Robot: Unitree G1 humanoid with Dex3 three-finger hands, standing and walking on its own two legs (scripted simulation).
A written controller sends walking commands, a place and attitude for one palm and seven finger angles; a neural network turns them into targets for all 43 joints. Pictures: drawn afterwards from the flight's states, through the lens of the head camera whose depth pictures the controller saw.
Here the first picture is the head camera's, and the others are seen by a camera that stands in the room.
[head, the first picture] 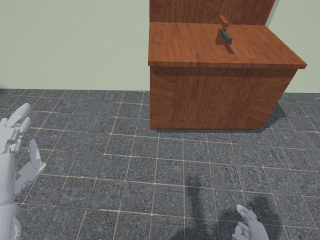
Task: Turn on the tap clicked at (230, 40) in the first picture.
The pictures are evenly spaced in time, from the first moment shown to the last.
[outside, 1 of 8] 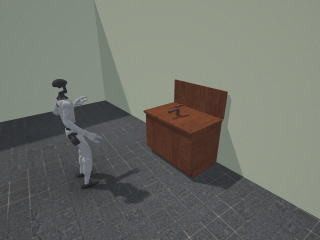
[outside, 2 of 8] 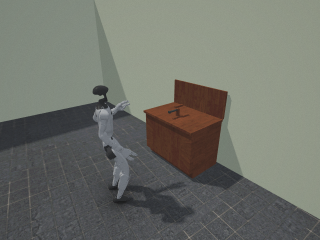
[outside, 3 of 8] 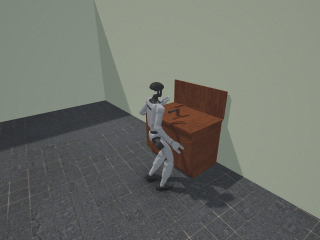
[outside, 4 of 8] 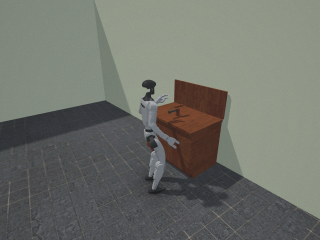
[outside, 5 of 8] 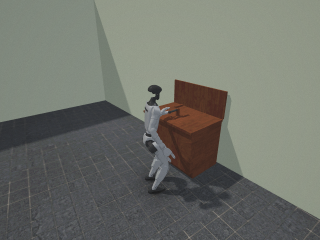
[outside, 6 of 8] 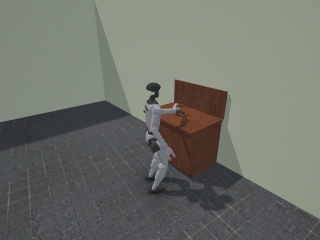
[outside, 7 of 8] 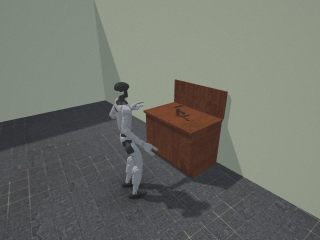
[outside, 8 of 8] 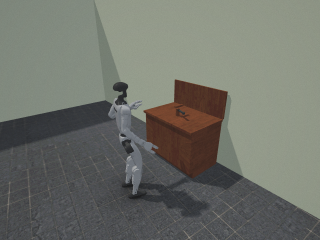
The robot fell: no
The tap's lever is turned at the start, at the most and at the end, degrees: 0 75 75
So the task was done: yes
